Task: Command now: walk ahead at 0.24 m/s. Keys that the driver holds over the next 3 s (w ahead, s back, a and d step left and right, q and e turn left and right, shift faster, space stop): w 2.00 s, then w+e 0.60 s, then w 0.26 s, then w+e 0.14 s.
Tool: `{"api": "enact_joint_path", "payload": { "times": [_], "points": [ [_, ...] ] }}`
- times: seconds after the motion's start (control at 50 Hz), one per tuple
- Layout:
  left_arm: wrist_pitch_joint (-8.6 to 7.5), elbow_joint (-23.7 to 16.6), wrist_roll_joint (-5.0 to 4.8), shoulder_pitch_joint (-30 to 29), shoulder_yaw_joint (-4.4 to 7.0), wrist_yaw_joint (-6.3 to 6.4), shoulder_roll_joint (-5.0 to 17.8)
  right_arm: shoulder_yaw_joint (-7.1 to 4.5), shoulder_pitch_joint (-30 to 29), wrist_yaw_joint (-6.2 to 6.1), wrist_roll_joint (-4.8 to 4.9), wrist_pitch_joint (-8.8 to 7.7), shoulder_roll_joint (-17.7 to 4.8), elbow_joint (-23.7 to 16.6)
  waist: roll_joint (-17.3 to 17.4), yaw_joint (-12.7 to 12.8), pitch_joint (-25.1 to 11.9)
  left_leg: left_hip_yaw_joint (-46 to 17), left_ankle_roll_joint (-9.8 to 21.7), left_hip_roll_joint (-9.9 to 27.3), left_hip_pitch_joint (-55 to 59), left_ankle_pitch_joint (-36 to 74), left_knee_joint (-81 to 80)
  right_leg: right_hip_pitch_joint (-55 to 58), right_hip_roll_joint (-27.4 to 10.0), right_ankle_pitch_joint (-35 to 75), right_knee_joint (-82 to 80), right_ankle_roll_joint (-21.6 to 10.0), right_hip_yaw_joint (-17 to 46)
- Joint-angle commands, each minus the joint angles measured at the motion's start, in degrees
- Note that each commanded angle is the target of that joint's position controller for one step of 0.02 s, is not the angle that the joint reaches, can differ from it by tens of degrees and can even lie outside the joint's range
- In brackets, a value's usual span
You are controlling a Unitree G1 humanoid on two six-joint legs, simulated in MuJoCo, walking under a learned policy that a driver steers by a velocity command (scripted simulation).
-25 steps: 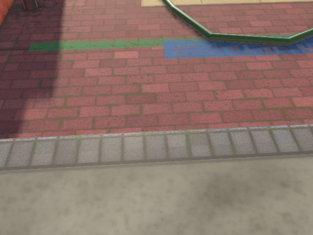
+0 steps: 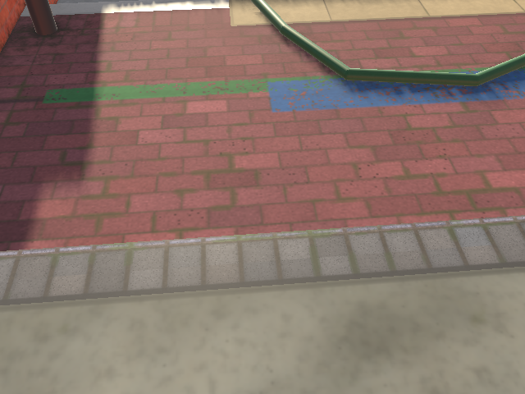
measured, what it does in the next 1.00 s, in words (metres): walks ahead: right foot, then left foot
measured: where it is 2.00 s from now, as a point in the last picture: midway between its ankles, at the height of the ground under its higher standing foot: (295, 263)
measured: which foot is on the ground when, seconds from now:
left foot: down 0.00-0.26, up 0.28-0.74, down 0.76-1.00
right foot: up 0.00-0.24, down 0.26-0.76, up 0.78-1.00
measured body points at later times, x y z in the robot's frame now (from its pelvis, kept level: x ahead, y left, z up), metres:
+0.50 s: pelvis +0.18 -0.08 +0.00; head +0.20 -0.09 +0.45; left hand +0.12 +0.15 -0.14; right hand +0.25 -0.31 -0.15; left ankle +0.22 +0.06 -0.67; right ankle +0.13 -0.14 -0.74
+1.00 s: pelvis +0.47 -0.04 +0.00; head +0.49 -0.03 +0.45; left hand +0.55 +0.20 -0.14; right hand +0.44 -0.28 -0.15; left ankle +0.47 +0.01 -0.74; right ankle +0.50 -0.18 -0.66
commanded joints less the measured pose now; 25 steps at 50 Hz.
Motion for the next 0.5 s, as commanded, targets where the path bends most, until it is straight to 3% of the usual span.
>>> {"api": "enact_joint_path", "payload": {
  "times": [0.02, 0.06, 0.12, 0.2, 0.24, 0.26, 0.28, 0.3, 0.32, 0.34, 0.36, 0.4, 0.44, 0.5],
  "points": [
    [-1.36, -5.85, 0.79, -6.04, 1.04, -1.1, 3.88, -2.2, 9.46, 0.14, -0.8, -0.27, -7.69, 0.89, 5.21, -2.83, 14.41, -27.14, 10.31, 22.39, -2.5, -27.41, -19.52, -20.61, -2.35, -4.64, 14.59, -1.0, -0.25],
    [-2.5, -6.66, 0.44, -5.63, 1.62, -1.91, 4.28, -2.53, 8.04, 0.26, -0.68, -1.39, -8.07, 0.06, 2.25, -1.16, 11.6, -23.7, 9.55, 21.09, 1.41, -20.15, -18.55, -22.96, -3.51, -1.85, 16.08, -0.8, 0.69],
    [-3.36, -8.57, -0.18, -7.76, 2.15, -2.5, 4.19, -2.53, 6.98, 0.38, -0.47, -2.75, -7.82, -0.62, 3.78, -0.6, 9.81, -17.16, 7.74, 17.78, 0.13, -12.15, -16.86, -18.28, -2.75, 1.73, 10.15, -0.12, -1.0],
    [-3.4, -10.79, -0.82, -8.37, 2.73, -2.71, 4.61, -2.9, 6.74, 0.75, -0.49, -3.49, -9.17, -1.03, 5.87, 0.19, 9.61, -13.4, 7.37, 16.88, -4.87, -8.94, -13.26, -8.58, -1.28, 5.0, 0.98, -0.74, -3.68],
    [-3.81, -8.66, -0.91, -0.97, 3.36, -2.53, 4.86, -2.97, 5.14, 1.12, -0.2, -3.68, -9.32, -1.53, 4.02, 3.73, 8.46, -10.12, 6.0, 14.52, -11.86, -5.35, -6.2, 4.69, 1.44, 7.1, -4.62, -1.2, -5.83],
    [-4.4, -6.42, -0.82, 6.45, 4.35, -2.05, 6.74, -2.48, 4.85, 1.41, -0.53, -4.14, -8.03, -1.83, 0.69, 6.78, 5.43, -6.83, 4.49, 11.72, -16.16, 0.51, 3.05, 14.95, 0.7, 5.13, -7.27, -1.94, -3.22],
    [-5.07, -5.05, 0.1, 15.21, 5.88, -1.26, 12.41, -1.28, 2.71, 2.06, -0.1, -4.57, -3.93, -4.24, -12.16, 10.24, 1.79, 0.94, 0.99, 4.9, -24.71, -1.14, 23.53, 23.22, -13.58, -9.18, -18.27, -5.45, 17.35],
    [-4.4, -3.26, -0.25, 20.2, 6.56, -1.27, 15.56, -1.62, 2.49, 2.55, -0.71, -4.63, -4.34, -6.31, -17.85, 9.48, 1.13, 1.02, 0.44, -0.38, -35.47, -14.74, 38.69, 25.08, -22.77, -20.75, -27.62, -10.64, 39.77],
    [-3.87, -4.81, -0.38, 13.0, 5.72, -1.17, 12.72, -2.29, -0.16, 3.01, -1.84, -4.26, -6.75, -7.06, -8.71, 5.3, 5.78, -3.86, 1.37, 4.85, -37.47, -10.47, 46.13, 18.66, -22.17, -23.02, -26.65, -10.74, 36.8],
    [-4.18, -7.08, -0.6, 6.67, 5.12, -1.61, 10.55, -2.27, -2.3, 3.63, -1.62, -4.43, -6.31, -7.62, -3.68, 3.28, 7.93, -5.0, 1.52, 6.83, -36.79, -3.97, 46.19, 13.31, -19.99, -16.74, -26.54, -9.75, 30.68],
    [-4.68, -8.13, -0.7, 3.41, 4.75, -1.85, 9.54, -2.19, -2.39, 3.88, -1.04, -4.62, -5.31, -7.47, -1.89, 1.39, 7.99, -5.22, 1.04, 8.23, -33.93, 0.34, 43.97, 10.13, -17.32, -7.92, -27.29, -8.49, 24.25],
    [-5.71, -8.01, -0.96, 2.97, 3.74, -1.54, 6.76, -2.42, -1.31, 4.11, -1.37, -3.81, -4.95, -6.87, -2.12, -0.43, 6.57, -4.08, -0.48, 9.02, -30.23, 3.78, 41.04, 8.85, -13.19, 5.56, -27.57, -6.69, 15.23],
    [-6.4, -6.4, -0.94, 6.78, 3.41, -1.16, 6.61, -2.71, -3.29, 4.22, -1.32, -2.95, -5.17, -7.69, -3.12, -0.55, 6.47, -2.55, -1.41, 8.66, -31.6, 5.48, 39.74, 10.46, -12.31, 17.26, -26.76, -7.21, 11.17],
    [-6.66, -5.38, -0.85, 10.37, 3.03, -1.03, 6.79, -2.68, -10.81, 4.31, -1.23, -2.29, -4.77, -10.35, -3.27, 0.49, 7.41, -0.6, -2.6, 8.39, -35.74, 8.65, 35.1, 12.32, -11.37, 28.02, -26.31, -7.81, 7.27]
  ]
}}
